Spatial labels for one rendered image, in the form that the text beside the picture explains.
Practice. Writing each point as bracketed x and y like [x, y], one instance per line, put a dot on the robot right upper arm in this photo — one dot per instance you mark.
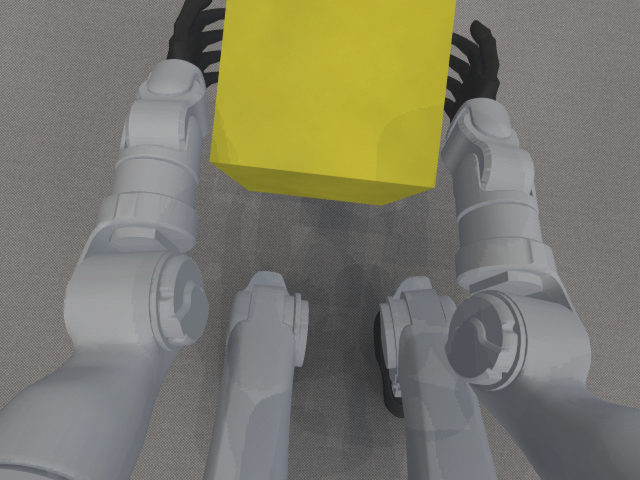
[527, 360]

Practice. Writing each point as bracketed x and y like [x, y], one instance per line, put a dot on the carton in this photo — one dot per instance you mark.
[333, 99]

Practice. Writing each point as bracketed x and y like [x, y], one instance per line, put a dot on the robot right forearm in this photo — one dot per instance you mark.
[501, 245]

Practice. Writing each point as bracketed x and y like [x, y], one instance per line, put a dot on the right robot hand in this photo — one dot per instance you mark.
[480, 77]

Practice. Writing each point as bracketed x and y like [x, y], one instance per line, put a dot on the right robot shin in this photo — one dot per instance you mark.
[448, 307]

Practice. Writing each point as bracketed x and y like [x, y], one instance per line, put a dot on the robot left forearm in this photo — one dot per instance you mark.
[151, 205]

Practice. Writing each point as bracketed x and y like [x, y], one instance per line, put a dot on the robot right foot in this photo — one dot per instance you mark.
[393, 404]

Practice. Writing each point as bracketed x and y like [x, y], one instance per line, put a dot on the left robot hand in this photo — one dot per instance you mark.
[188, 40]

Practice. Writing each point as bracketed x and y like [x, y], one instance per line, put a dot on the robot left upper arm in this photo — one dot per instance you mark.
[128, 315]

